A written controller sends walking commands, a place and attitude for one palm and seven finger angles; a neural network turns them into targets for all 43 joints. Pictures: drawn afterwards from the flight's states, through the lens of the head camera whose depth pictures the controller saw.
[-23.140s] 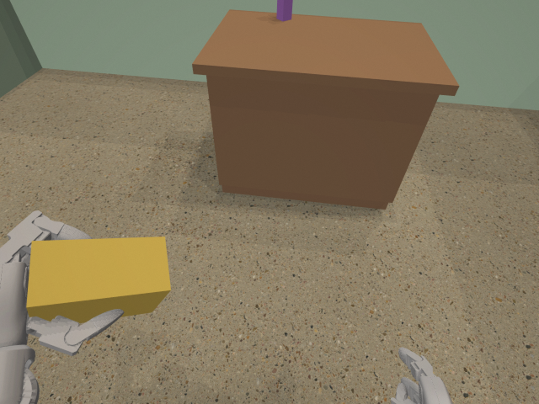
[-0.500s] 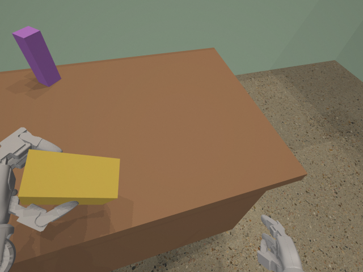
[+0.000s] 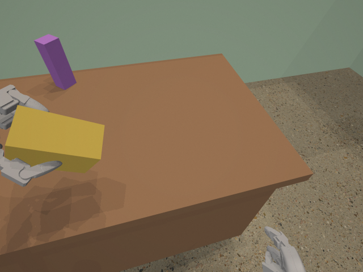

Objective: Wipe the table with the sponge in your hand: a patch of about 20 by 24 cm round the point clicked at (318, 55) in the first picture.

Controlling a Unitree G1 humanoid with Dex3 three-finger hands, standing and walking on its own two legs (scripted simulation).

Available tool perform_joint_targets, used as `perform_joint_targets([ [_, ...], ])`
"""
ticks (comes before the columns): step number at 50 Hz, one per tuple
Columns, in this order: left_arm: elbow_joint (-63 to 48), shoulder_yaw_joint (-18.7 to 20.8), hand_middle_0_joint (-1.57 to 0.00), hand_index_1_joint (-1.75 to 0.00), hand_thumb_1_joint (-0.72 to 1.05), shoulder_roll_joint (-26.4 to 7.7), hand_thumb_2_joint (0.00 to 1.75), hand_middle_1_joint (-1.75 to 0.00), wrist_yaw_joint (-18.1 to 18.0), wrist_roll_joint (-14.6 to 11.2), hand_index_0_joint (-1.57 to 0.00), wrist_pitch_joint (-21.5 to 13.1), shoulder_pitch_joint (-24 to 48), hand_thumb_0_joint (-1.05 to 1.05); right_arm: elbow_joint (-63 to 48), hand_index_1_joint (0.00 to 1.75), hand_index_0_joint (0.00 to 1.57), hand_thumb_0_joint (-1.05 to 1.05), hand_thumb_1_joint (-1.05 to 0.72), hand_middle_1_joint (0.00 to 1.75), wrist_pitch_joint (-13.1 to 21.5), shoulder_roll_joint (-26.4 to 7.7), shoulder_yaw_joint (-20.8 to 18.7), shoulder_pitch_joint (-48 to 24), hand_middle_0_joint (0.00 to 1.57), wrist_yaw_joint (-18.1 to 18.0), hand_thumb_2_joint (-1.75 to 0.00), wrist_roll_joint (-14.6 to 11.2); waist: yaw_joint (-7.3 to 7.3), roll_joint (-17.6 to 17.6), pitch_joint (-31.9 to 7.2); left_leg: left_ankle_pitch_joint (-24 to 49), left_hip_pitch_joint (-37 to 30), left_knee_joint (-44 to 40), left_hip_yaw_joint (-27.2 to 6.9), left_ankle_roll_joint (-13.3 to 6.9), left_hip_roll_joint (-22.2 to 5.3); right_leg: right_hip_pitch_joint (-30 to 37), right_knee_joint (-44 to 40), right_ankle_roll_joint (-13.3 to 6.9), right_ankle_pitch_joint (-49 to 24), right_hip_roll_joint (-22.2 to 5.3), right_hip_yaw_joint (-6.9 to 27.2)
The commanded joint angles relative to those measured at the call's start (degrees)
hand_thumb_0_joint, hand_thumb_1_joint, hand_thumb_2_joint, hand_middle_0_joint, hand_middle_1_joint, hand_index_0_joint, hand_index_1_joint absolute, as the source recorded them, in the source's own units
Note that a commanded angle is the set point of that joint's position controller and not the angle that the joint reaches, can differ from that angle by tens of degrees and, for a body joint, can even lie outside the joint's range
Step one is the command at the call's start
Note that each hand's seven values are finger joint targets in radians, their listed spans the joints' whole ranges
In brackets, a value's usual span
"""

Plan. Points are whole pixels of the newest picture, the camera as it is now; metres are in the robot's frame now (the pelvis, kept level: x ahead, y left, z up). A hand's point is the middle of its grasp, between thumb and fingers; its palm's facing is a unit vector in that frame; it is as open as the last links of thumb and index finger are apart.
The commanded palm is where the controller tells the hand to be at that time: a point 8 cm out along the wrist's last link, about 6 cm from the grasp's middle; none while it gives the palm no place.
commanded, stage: turn the palm down, sponge in hand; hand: left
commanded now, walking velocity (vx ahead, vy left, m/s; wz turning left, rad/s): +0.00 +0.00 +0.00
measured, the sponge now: (70, 146) +0.28 +0.24 +0.16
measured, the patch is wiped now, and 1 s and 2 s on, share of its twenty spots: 0.00 0.00 0.00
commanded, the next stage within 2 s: none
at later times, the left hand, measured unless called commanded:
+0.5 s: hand (58, 181) +0.21 +0.24 +0.15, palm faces +0.21 -0.57 -0.79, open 10.7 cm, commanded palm +0.18 +0.26 +0.19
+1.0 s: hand (57, 180) +0.22 +0.24 +0.15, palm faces +0.19 -0.34 -0.92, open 10.7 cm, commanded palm +0.19 +0.26 +0.21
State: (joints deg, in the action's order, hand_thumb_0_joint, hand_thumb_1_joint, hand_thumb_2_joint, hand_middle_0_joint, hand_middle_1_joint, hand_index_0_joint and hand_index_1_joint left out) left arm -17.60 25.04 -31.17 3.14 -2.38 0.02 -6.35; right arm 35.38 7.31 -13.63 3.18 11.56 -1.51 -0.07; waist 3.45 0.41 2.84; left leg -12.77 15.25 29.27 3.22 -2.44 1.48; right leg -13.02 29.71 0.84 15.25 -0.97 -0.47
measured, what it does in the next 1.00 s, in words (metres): stands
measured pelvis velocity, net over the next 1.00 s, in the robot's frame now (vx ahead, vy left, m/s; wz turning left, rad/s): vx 0.00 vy -0.04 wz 0.02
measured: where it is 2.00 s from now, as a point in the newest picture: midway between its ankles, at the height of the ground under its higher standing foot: outside the picture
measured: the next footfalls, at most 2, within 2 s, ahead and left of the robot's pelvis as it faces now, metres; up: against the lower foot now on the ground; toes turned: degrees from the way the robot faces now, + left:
none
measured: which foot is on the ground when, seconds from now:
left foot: down 0.00-1.00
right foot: down 0.00-1.00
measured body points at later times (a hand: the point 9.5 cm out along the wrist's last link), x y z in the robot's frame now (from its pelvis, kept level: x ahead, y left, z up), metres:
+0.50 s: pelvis -0.01 -0.06 -0.01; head +0.00 -0.10 +0.44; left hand +0.20 +0.26 +0.19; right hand +0.21 -0.27 -0.10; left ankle +0.03 +0.08 -0.73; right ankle +0.01 -0.13 -0.74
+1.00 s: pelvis +0.00 -0.04 -0.01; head +0.01 -0.08 +0.44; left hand +0.20 +0.25 +0.20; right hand +0.22 -0.26 -0.10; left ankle +0.03 +0.09 -0.74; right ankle +0.01 -0.13 -0.74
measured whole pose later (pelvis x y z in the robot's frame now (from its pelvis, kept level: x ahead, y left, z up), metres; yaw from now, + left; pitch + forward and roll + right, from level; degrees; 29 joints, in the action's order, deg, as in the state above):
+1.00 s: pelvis +0.00 -0.04 -0.01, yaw +1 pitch -1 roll +0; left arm -21.6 13.7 -35.5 0.4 24.5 4.9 -18.3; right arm 34.9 4.2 -14.7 0.5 9.1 -7.3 -2.3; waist 5.9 -5.2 0.2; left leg -15.5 17.8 34.4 0.7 0.6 -0.9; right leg -15.2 35.1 -2.7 19.0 1.5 -2.8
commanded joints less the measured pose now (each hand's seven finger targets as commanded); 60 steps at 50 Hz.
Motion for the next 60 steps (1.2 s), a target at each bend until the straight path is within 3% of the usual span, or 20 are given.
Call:
perform_joint_targets([
  [1,-14.11,-1.69,-1.20,-1.60,0.10,-4.41,1.30,-1.60,3.06,2.56,-1.20,3.91,-9.48,0.00,-11.07,0.30,0.20,0.00,-0.90,0.30,3.47,-8.82,-3.67,-9.87,0.20,0.58,-0.90,-0.96,1.95,-4.23,-8.35,6.45,-6.91,-6.13,-5.01,3.10,-3.66,-2.97,-0.55,-2.04,-7.94,2.65,-5.34],
  [4,-21.83,2.89,-1.20,-1.60,0.10,-10.24,1.30,-1.60,0.52,6.02,-1.20,0.09,-3.27,0.00,-12.46,0.30,0.20,0.00,-0.90,0.30,3.10,-7.91,-3.60,-11.32,0.20,0.02,-0.90,0.06,1.04,-4.31,-9.36,-0.02,-4.79,-5.42,-5.02,2.02,-2.74,-4.10,-0.44,-2.24,-3.63,2.85,-4.24],
  [5,-19.09,3.24,-1.20,-1.60,0.10,-8.54,1.30,-1.60,-0.40,5.49,-1.20,-1.77,-5.45,0.00,-11.75,0.30,0.20,0.00,-0.90,0.30,3.25,-7.23,-3.58,-10.85,0.20,-0.60,-0.90,0.22,0.43,-1.84,-8.77,-1.06,-4.77,-4.42,-4.87,1.85,-2.61,-5.63,-0.29,-1.82,-2.02,2.99,-4.53],
  [6,-18.85,6.38,-1.20,-1.60,0.10,-11.24,1.30,-1.60,-1.56,5.44,-1.20,-3.86,-5.13,0.00,-11.14,0.30,0.20,0.00,-0.90,0.30,3.26,-7.56,-3.85,-10.34,0.20,-1.37,-0.90,0.36,0.35,-0.11,-9.05,-2.31,-3.76,-3.63,-4.89,1.77,-2.52,-6.35,-0.42,-1.49,-0.49,3.04,-4.48],
  [8,-21.47,10.57,-1.20,-1.60,0.10,-17.02,1.30,-1.60,-4.41,6.44,-1.20,-7.43,2.91,0.00,-9.99,0.30,0.20,0.00,-0.90,0.30,3.36,-7.33,-4.12,-10.05,0.20,-2.32,-0.90,0.34,0.39,-3.60,-10.45,-4.32,-3.89,-2.24,-4.32,1.61,-2.07,-7.68,-0.55,-1.53,2.11,2.86,-3.05],
  [9,-20.89,8.08,-1.20,-1.60,0.10,-14.14,1.30,-1.60,-5.41,7.32,-1.20,-8.37,3.59,0.00,-10.38,0.30,0.20,0.00,-0.90,0.30,3.57,-6.21,-3.93,-9.96,0.20,-2.34,-0.90,0.95,0.85,-6.71,-12.06,-2.72,-4.20,-1.72,-4.01,1.65,-1.51,-6.74,-0.81,-1.95,1.62,2.45,-3.00],
  [13,-11.41,6.96,-1.20,-1.60,0.10,-16.19,1.30,-1.60,-6.25,9.86,-1.20,-5.91,5.04,0.00,-7.98,0.30,0.20,0.00,-0.90,0.30,2.59,-6.74,-4.19,-8.18,0.20,-3.78,-0.90,-0.32,-0.62,-8.76,-9.08,-3.95,-2.77,-0.05,-2.55,1.31,-1.08,-7.92,-3.04,-1.83,3.56,1.60,-0.77],
  [19,-5.56,0.28,-1.20,-1.60,0.10,-16.12,1.30,-1.60,1.29,11.69,-1.20,-0.87,7.56,0.00,-8.67,0.30,0.20,0.00,-0.90,0.30,2.30,-6.60,-3.28,-10.32,0.20,-6.15,-0.90,-1.35,-0.37,-3.98,-6.56,-1.85,-2.10,1.75,-1.68,0.72,-0.88,-6.08,-7.88,-1.23,7.11,-0.55,3.46],
  [23,-7.39,5.75,-1.20,-1.60,0.10,-22.06,1.30,-1.60,2.75,12.49,-1.20,-3.99,5.97,0.00,-8.69,0.30,0.20,0.00,-0.90,0.30,2.77,-6.68,-4.14,-10.76,0.20,-6.30,-0.90,-0.97,1.81,-2.55,-8.59,2.21,-0.57,5.15,-2.64,1.17,-0.92,-2.84,-7.59,-1.49,5.54,-2.02,8.12],
  [26,-8.65,8.21,-1.20,-1.60,0.10,-20.99,1.30,-1.60,1.16,12.63,-1.20,-6.17,0.37,0.00,-8.99,0.30,0.20,0.00,-0.90,0.30,2.62,-6.38,-5.05,-8.97,0.20,-5.53,-0.90,-0.63,2.86,-0.42,-11.78,6.09,0.20,6.51,-3.08,1.26,-1.02,-0.75,-4.86,-1.06,-3.79,-2.58,7.73],
  [28,-9.69,11.29,-1.20,-1.60,0.10,-23.52,1.30,-1.60,-0.45,13.07,-1.20,-5.97,-2.32,0.00,-9.14,0.30,0.20,0.00,-0.90,0.30,2.58,-6.52,-5.23,-8.78,0.20,-4.97,-0.90,-0.90,3.74,-3.36,-12.79,7.56,0.97,7.41,-3.05,1.61,-0.87,0.57,-3.17,-1.27,-9.42,-3.06,8.94],
  [29,-8.86,9.46,-1.20,-1.60,0.10,-20.68,1.30,-1.60,-1.18,13.21,-1.20,-5.37,-3.94,0.00,-9.43,0.30,0.20,0.00,-0.90,0.30,2.16,-6.29,-5.28,-8.02,0.20,-4.71,-0.90,-1.05,3.41,-0.88,-12.67,7.83,2.07,7.61,-3.14,1.55,-1.00,0.99,-2.26,-0.82,-12.66,-3.51,8.44],
  [33,-9.01,9.62,-1.20,-1.60,0.10,-22.04,1.30,-1.60,-3.11,15.43,-1.20,-1.67,-7.40,0.00,-9.77,0.30,0.20,0.00,-0.90,0.30,0.83,-7.43,-5.84,-7.02,0.20,-4.70,-0.90,-1.92,3.33,-1.20,-12.02,9.42,2.04,7.23,-2.16,1.17,-0.88,0.00,-0.64,-0.72,-17.79,-2.61,7.36],
  [34,-9.41,7.03,-1.20,-1.60,0.10,-19.68,1.30,-1.60,-3.16,16.03,-1.20,-0.80,-7.50,0.00,-10.43,0.30,0.20,0.00,-0.90,0.30,0.53,-7.25,-5.71,-6.61,0.20,-4.79,-0.90,-1.92,2.92,-0.87,-12.32,9.66,1.89,6.97,-1.95,0.94,-0.97,-0.04,-0.39,-0.51,-18.42,-2.57,6.08],
  [45,-15.14,1.86,-1.20,-1.60,0.10,-20.44,1.30,-1.60,-5.47,26.12,-1.20,1.46,-2.10,0.00,-10.16,0.30,0.20,0.00,-0.90,0.30,1.13,-6.57,-4.71,-9.11,0.20,-6.40,-0.90,-1.93,2.40,-4.52,-12.44,6.79,-3.63,3.25,-2.85,0.66,-1.14,-3.91,-2.99,-1.47,-7.48,-0.41,2.84],
  [48,-13.98,3.11,-1.20,-1.60,0.10,-22.36,1.30,-1.60,-6.68,28.67,-1.20,4.67,-1.78,0.00,-10.00,0.30,0.20,0.00,-0.90,0.30,0.28,-6.63,-4.21,-11.57,0.20,-5.98,-0.90,-2.39,3.39,-5.37,-11.56,6.30,-3.71,1.08,-3.41,1.12,-1.19,-2.46,-3.77,-2.16,-6.42,0.18,3.43],
  [49,-14.28,-0.21,-1.20,-1.60,0.10,-19.06,1.30,-1.60,-6.73,29.45,-1.20,5.78,-0.82,0.00,-10.32,0.30,0.20,0.00,-0.90,0.30,-0.17,-6.07,-3.76,-12.02,0.20,-5.77,-0.90,-2.35,3.16,-6.66,-12.07,6.96,-4.13,0.42,-3.22,1.15,-1.41,-1.78,-3.65,-2.13,-7.01,0.15,1.87],
  [50,-13.72,0.24,-1.20,-1.60,0.10,-19.95,1.30,-1.60,-6.79,30.19,-1.20,6.82,-0.78,0.00,-9.87,0.30,0.20,0.00,-0.90,0.30,-0.48,-6.36,-3.70,-11.69,0.20,-5.72,-0.90,-2.28,3.21,-5.44,-11.74,7.30,-4.30,-0.32,-3.62,1.21,-1.68,-1.61,-3.79,-2.14,-7.40,0.22,1.88],
  [55,-11.79,-5.18,-1.20,-1.60,0.10,-18.02,1.30,-1.60,-4.09,34.09,-1.20,12.41,2.24,0.00,-9.53,0.30,0.20,0.00,-0.90,0.30,-2.27,-6.44,-2.41,-15.20,0.20,-5.38,-0.90,-2.66,3.06,-4.68,-9.81,5.39,-5.70,-4.30,-4.77,1.31,-1.93,-0.22,-6.20,-2.47,-4.63,1.01,1.09],
  [60,-15.02,-9.45,-1.20,-1.60,0.10,-16.46,1.30,-1.60,-1.54,39.32,-1.20,13.34,5.86,0.00,-9.25,0.30,0.20,0.00,-0.90,0.30,-2.79,-5.85,-1.72,-17.85,0.20,-5.00,-0.90,-2.38,3.07,-6.98,-11.02,5.56,-9.11,-6.97,-6.15,1.07,-2.03,1.72,-7.24,-3.16,-4.92,1.72,0.95],
])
